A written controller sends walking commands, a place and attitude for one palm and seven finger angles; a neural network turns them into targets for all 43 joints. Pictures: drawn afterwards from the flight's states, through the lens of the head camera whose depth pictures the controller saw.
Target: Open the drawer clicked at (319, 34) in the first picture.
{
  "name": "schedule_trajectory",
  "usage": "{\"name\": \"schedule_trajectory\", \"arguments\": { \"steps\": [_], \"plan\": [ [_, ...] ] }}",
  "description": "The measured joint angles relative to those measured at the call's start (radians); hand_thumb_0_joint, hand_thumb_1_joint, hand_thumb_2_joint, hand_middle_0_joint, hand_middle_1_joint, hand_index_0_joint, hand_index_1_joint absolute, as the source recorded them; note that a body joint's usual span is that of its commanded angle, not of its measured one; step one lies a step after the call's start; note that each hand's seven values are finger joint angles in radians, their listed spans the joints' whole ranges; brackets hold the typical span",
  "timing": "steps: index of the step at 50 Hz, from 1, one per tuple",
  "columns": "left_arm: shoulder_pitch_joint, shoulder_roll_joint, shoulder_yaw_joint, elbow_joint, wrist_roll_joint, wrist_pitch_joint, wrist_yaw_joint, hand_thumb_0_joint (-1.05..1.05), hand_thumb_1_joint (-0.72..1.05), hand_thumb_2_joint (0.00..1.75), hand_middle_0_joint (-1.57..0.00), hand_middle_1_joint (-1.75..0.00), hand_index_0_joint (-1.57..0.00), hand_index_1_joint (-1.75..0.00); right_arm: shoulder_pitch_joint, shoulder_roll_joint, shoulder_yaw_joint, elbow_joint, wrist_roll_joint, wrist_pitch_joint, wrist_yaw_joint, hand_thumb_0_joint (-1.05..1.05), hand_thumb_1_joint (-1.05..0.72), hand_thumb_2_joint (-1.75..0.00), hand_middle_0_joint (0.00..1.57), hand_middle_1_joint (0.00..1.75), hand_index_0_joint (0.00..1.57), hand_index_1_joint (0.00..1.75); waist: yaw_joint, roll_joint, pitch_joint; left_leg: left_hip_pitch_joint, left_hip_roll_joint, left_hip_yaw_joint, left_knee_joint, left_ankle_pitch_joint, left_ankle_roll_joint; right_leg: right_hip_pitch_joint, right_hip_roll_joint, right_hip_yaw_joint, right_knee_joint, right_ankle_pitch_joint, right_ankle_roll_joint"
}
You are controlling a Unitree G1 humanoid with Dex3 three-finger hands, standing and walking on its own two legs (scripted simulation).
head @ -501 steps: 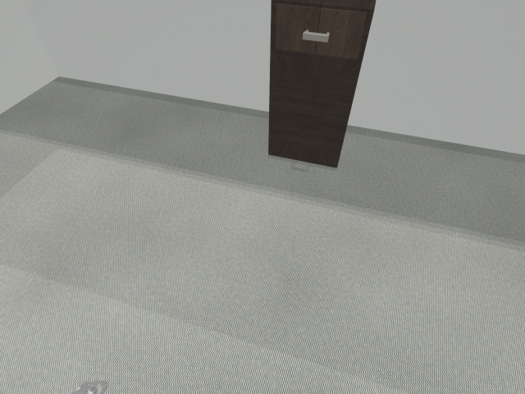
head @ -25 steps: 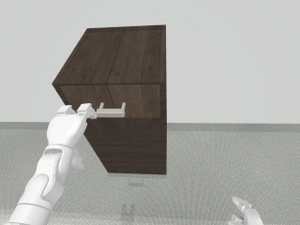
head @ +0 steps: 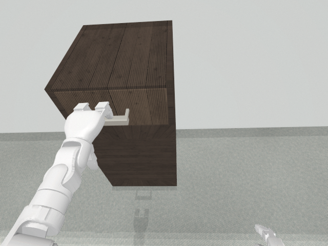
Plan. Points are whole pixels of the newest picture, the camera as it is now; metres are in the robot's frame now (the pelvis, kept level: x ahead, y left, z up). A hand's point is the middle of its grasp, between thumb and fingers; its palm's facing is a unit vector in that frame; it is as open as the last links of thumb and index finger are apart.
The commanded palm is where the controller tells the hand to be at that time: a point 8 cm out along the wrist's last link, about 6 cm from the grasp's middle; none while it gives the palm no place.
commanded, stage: move the hooked fingers above the handle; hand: left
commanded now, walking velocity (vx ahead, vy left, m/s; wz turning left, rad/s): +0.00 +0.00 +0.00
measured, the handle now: (114, 116) +0.52 +0.23 -0.04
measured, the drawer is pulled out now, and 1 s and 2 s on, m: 0.00 0.00 0.00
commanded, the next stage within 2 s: lower the fingers behind the handle in 1.72 s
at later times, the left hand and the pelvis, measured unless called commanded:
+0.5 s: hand (99, 127) +0.41 +0.23 +0.03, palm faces -0.04 -0.03 -1.00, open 13.8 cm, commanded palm +0.39 +0.23 +0.09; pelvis +0.00 +0.00 -0.01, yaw +0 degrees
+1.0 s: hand (106, 118) +0.46 +0.22 +0.02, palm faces -0.04 -0.01 -1.00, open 13.8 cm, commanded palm +0.44 +0.23 +0.07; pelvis +0.00 +0.01 -0.02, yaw -1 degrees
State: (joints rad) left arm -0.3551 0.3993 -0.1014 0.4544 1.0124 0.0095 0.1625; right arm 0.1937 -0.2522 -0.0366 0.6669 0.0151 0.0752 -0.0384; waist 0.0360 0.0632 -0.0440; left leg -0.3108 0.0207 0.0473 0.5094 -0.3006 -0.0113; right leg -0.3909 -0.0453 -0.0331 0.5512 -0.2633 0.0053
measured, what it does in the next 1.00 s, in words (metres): stands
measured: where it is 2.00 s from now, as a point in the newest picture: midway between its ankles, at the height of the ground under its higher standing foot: outside the picture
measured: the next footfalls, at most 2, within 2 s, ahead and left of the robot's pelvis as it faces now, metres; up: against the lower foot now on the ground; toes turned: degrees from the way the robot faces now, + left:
none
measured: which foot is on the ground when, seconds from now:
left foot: down 0.00-1.00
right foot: down 0.00-1.00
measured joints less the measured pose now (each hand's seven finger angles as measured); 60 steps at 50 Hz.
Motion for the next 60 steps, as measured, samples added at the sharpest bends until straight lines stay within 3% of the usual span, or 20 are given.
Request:
{"name": "schedule_trajectory", "arguments": {
  "steps": [16, 31, 40, 47, 60],
  "plan": [
    [-0.108, 0.008, 0.032, 0.168, 0.023, -0.026, 0.066, 0.00, -0.49, 0.30, -0.31, -1.20, -0.32, -1.20, 0.064, -0.013, -0.035, 0.029, 0.001, 0.002, 0.007, 0.01, -0.91, -0.90, 0.20, 0.30, 0.20, 0.30, -0.038, -0.005, -0.023, -0.078, 0.005, 0.005, 0.049, -0.026, 0.001, -0.077, 0.004, 0.006, 0.038, -0.018, 0.000],
    [-0.221, 0.022, 0.045, 0.332, 0.051, -0.079, 0.098, 0.00, -0.49, 0.30, -0.32, -1.20, -0.32, -1.20, 0.071, -0.002, -0.037, 0.026, -0.008, 0.001, 0.011, 0.01, -0.91, -0.90, 0.20, 0.30, 0.20, 0.30, -0.054, -0.011, -0.043, -0.153, 0.005, -0.003, 0.100, -0.043, 0.005, -0.140, 0.002, 0.001, 0.073, -0.027, 0.003],
    [-0.305, 0.007, 0.044, 0.437, 0.071, -0.068, 0.136, 0.00, -0.49, 0.30, -0.31, -1.20, -0.32, -1.20, 0.090, -0.002, -0.038, 0.041, -0.017, 0.009, 0.024, 0.01, -0.91, -0.90, 0.20, 0.30, 0.20, 0.30, -0.075, -0.012, -0.055, -0.200, 0.004, 0.000, 0.127, -0.051, 0.009, -0.185, 0.000, 0.005, 0.092, -0.029, 0.007],
    [-0.356, 0.029, 0.067, 0.508, 0.082, -0.061, 0.148, 0.00, -0.49, 0.30, -0.31, -1.20, -0.32, -1.20, 0.114, -0.002, -0.036, 0.046, -0.022, 0.013, 0.027, 0.01, -0.91, -0.90, 0.20, 0.30, 0.20, 0.30, -0.101, -0.014, -0.060, -0.236, 0.008, 0.006, 0.144, -0.055, 0.011, -0.221, 0.004, 0.012, 0.101, -0.026, 0.008],
    [-0.395, 0.043, 0.093, 0.557, 0.082, -0.075, 0.165, 0.00, -0.49, 0.30, -0.31, -1.20, -0.32, -1.20, 0.152, -0.014, -0.043, 0.068, -0.031, 0.020, 0.035, 0.01, -0.91, -0.90, 0.20, 0.30, 0.20, 0.30, -0.123, -0.013, -0.071, -0.285, 0.013, 0.014, 0.174, -0.065, 0.014, -0.270, 0.010, 0.022, 0.118, -0.025, 0.011]
  ]
}}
